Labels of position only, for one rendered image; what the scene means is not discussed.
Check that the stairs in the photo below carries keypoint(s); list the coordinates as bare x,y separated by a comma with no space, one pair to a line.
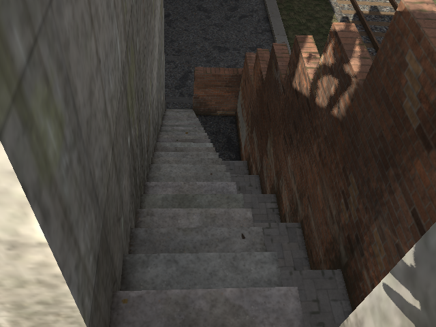
195,259

